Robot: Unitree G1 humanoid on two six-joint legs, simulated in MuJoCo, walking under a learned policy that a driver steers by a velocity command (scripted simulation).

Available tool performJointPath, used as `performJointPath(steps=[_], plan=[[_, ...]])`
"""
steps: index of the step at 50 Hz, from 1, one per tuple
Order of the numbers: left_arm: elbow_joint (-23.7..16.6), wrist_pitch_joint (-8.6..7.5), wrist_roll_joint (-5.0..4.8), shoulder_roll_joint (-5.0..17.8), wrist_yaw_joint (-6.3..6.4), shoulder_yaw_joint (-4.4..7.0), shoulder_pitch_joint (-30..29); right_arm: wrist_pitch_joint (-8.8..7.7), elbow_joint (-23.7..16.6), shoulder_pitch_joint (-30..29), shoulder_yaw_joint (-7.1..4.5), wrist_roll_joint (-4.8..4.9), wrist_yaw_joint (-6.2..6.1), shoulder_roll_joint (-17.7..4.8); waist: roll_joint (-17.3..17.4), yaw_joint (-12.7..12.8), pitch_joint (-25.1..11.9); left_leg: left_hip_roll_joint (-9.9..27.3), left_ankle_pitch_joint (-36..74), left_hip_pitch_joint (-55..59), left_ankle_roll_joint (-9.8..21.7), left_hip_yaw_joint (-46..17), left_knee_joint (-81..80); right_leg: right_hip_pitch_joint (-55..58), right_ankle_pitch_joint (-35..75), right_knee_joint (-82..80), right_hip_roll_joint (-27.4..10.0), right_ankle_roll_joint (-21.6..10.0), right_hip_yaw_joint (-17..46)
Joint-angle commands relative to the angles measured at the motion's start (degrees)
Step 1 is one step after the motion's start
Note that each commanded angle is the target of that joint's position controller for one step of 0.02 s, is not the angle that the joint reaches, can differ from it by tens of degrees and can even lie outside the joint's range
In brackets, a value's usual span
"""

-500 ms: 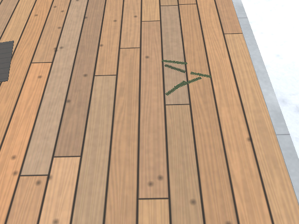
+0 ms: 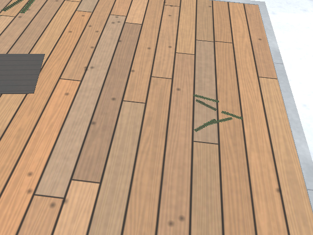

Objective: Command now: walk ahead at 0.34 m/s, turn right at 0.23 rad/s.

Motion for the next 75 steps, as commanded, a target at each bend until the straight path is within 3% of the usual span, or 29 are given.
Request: performJointPath(steps=[1,11,13,15,16,17,18,19,21,23,28,35,38,40,41,42,44,46,50,56,61,63,64,65,66,67,69,72,75], plan=[[-5.2,-1.49,-0.21,3.7,-0.27,0.46,-6.0,-1.53,-1.7,0.2,-3.48,0.09,-0.12,-11.0,7.6,-2.7,4.7,17.8,-8.9,5.5,8.3,-11.8,-10.6,-12.3,2.3,-3.2,-1.3,0.2,3.2],[-10.6,-2.30,-0.23,1.3,-2.84,-1.48,-12.0,-1.20,2.8,2.7,-4.57,1.66,0.73,-12.6,5.7,-4.8,7.7,18.7,4.4,7.9,6.4,1.2,-7.6,-8.8,1.4,-14.3,-1.9,-4.0,-2.8],[-11.5,-2.22,-0.22,2.6,-3.14,-1.06,-10.2,-0.77,3.0,2.1,-5.03,2.02,0.73,-14.1,6.4,-2.9,5.8,18.6,17.5,8.1,5.2,3.2,-2.5,-3.1,-2.2,-15.6,0.6,-6.3,-5.7],[-9.0,-1.89,-0.23,6.4,-2.59,1.33,2.1,-0.31,2.8,1.1,-4.82,2.10,0.35,-14.0,5.5,4.6,-2.8,15.2,39.6,3.6,1.8,8.9,16.2,16.7,-0.6,-18.6,6.3,-9.4,-9.1],[-6.5,-1.31,-0.64,10.3,-1.67,3.30,12.7,-0.68,2.1,2.0,-3.80,1.13,0.09,-11.9,2.5,9.2,-8.9,12.6,33.2,-7.6,-0.9,9.9,31.7,34.1,-0.8,-18.1,5.0,-11.8,-3.7],[-6.6,-1.26,-1.01,18.1,-0.90,4.54,14.5,-1.87,-1.7,5.8,-1.24,-1.05,0.61,-4.3,-15.5,5.0,-13.8,2.0,-14.4,-32.6,-5.8,8.2,54.9,51.7,-13.3,-25.1,-11.7,-22.0,29.9],[-8.7,-2.20,-0.40,13.7,-1.15,2.87,15.4,-3.96,-1.4,2.2,-1.51,0.66,1.17,-7.8,-9.4,7.8,-21.4,-0.4,-21.8,-38.7,-5.5,-6.4,63.5,55.1,-21.2,-35.3,-16.7,-25.3,47.8],[-8.3,-2.82,0.28,10.5,-1.31,1.89,12.9,-4.94,-3.1,-3.1,-2.62,3.14,1.70,-12.0,-5.9,8.4,-13.0,2.7,-16.3,-43.9,-4.2,-7.0,63.9,50.5,-17.8,-36.6,-15.5,-22.4,39.8],[-9.2,-3.12,0.47,8.0,-1.19,1.08,6.1,-5.79,-3.5,-4.9,-2.17,1.22,1.13,-11.0,1.0,4.1,-4.5,7.2,-8.0,-40.0,-3.2,-6.0,54.9,35.6,-5.2,-35.9,-11.1,-19.7,27.3],[-10.9,-3.23,1.51,6.6,-0.83,0.38,2.1,-4.74,-3.1,-3.1,-2.56,0.18,1.14,-11.1,-1.2,0.7,-2.4,8.4,-4.4,-33.3,-3.9,-6.3,50.2,26.8,4.1,-38.3,-8.2,-19.6,22.0],[-9.0,-3.59,0.35,7.4,0.52,0.62,3.5,-2.98,-3.9,-8.4,-1.32,-0.47,1.05,-7.3,-0.4,1.1,1.7,6.1,6.2,-32.0,-7.7,-3.4,34.4,19.1,15.1,-39.9,-3.6,-18.3,12.6],[-5.7,-2.05,-0.64,8.5,1.57,1.29,8.9,-4.29,-6.5,-19.5,-1.19,1.04,2.37,-7.6,-2.9,4.7,1.9,1.7,17.3,-23.5,-6.4,-4.9,13.0,22.5,9.2,-34.8,-3.8,-14.1,16.9],[-5.5,-1.16,-0.66,8.1,1.81,1.51,8.0,-4.66,-5.8,-15.9,-2.45,1.35,2.35,-10.0,-5.2,2.4,0.7,1.7,9.8,-20.0,-3.8,-5.4,11.5,27.6,14.3,-29.1,-5.4,-12.8,21.0],[-6.2,-0.97,0.14,4.8,1.46,0.25,7.0,-5.10,-3.5,-4.3,-3.89,0.36,1.84,-12.3,-4.3,-3.2,-8.2,5.1,11.0,-0.7,0.3,-5.7,9.9,24.6,18.6,-15.3,-0.9,-10.2,17.5],[-7.0,-1.36,1.29,1.4,1.39,-0.96,11.3,-4.76,-3.2,3.4,-4.76,-0.38,1.48,-15.8,4.4,-3.8,-17.6,16.1,9.4,17.3,5.7,-19.1,12.8,13.6,2.7,1.1,4.5,-7.5,13.1],[-7.0,-1.86,-0.82,-0.1,1.24,-1.59,18.0,-3.82,0.2,7.4,-5.32,0.39,2.18,-16.6,21.6,-1.5,-21.1,24.6,-7.4,28.2,13.3,-43.5,5.1,-4.5,-25.0,16.6,9.9,-4.1,8.8],[-7.3,-1.98,-1.13,7.5,1.22,0.03,7.4,-3.32,-1.1,2.4,-3.31,1.56,2.10,-8.8,8.5,-4.1,-6.5,20.9,-18.2,15.5,9.0,-35.4,0.5,-11.2,-17.4,21.4,4.2,-4.0,8.6],[-9.3,-2.51,0.48,5.4,0.87,-0.24,1.5,-3.03,-0.8,-1.4,-2.56,0.58,1.96,-7.0,4.7,-2.2,0.0,17.1,-6.2,4.3,8.6,-25.9,-2.0,-9.8,-11.7,16.7,1.2,-4.1,7.0],[-9.0,-2.71,0.38,1.2,0.02,-1.30,2.3,-3.85,1.4,-0.5,-2.38,0.93,1.54,-7.1,7.1,0.3,0.5,15.0,6.4,-1.3,10.0,-17.5,-5.6,-6.8,-8.7,9.0,-1.5,-3.5,3.9],[-11.9,-4.08,0.85,-1.6,-0.57,-2.55,-8.9,-2.58,4.4,2.9,-2.74,2.33,0.90,-9.6,6.6,-2.2,2.8,11.7,13.6,-5.7,8.2,-9.2,-6.5,-0.8,7.5,-12.1,0.0,-1.8,0.2],[-13.5,-5.10,0.10,1.4,-0.95,-0.66,-11.9,-1.23,6.1,5.7,-3.22,2.89,0.28,-11.3,7.5,-1.3,2.3,14.0,11.6,-2.7,5.2,-12.4,-2.3,8.4,9.1,-21.7,2.3,-2.5,1.4],[-11.2,-5.25,0.13,4.0,-0.37,1.18,-3.8,-0.75,6.0,4.7,-3.00,2.67,-0.08,-10.6,7.0,3.6,-1.3,11.6,17.9,-4.4,2.7,-10.9,6.3,21.0,8.0,-24.8,3.2,-4.4,0.4],[-9.9,-5.22,0.84,6.7,0.20,2.40,4.4,-0.82,5.1,3.9,-2.06,1.87,-0.12,-8.2,5.2,7.7,-7.3,8.4,12.5,-10.3,0.5,-8.8,18.3,33.8,9.1,-23.8,-2.4,-6.5,4.4],[-10.0,-4.49,1.52,11.0,0.70,3.13,10.7,-0.97,4.0,9.5,-0.22,-0.20,-0.09,-2.2,-10.1,7.0,-16.3,1.6,-15.5,-25.1,-2.8,-4.0,38.2,51.6,10.9,-22.2,-16.5,-11.2,19.2],[-8.8,-4.04,1.56,9.8,0.03,2.74,12.9,-1.26,4.2,14.8,-0.31,2.57,-0.04,-2.9,-19.1,5.9,-20.7,0.5,-23.0,-34.4,-3.5,-6.6,52.2,52.3,-9.4,-31.8,-21.5,-16.5,39.2],[-8.6,-4.28,1.16,5.7,-0.40,1.59,9.5,-0.94,5.2,11.4,-2.16,3.55,-0.23,-8.3,-10.8,5.6,-11.2,2.7,-18.4,-37.1,-3.8,-8.4,58.3,43.4,-11.3,-34.6,-18.6,-15.1,35.3],[-8.9,-4.71,1.73,0.4,-1.13,-0.50,1.1,0.28,4.2,5.0,-2.83,2.52,-0.29,-8.4,-4.0,2.5,-2.3,4.5,-13.0,-33.2,-5.0,-7.7,57.3,29.0,15.5,-34.0,-14.3,-14.1,18.7],[-7.6,-5.83,2.59,-2.2,-1.49,-1.02,-4.1,1.78,4.7,6.3,-2.56,2.02,-0.42,-4.5,-5.2,-1.6,-2.4,5.8,-10.1,-23.3,-6.9,-6.9,49.1,20.6,34.5,-35.1,-10.0,-14.2,6.3],[-6.1,-5.92,2.11,-0.6,-0.79,-0.61,-5.6,2.48,3.2,2.5,-1.19,0.89,-0.09,-1.4,-3.6,-1.9,-3.3,6.6,-4.6,-19.6,-7.4,-5.8,34.7,20.1,39.8,-35.1,-9.4,-15.0,1.8]])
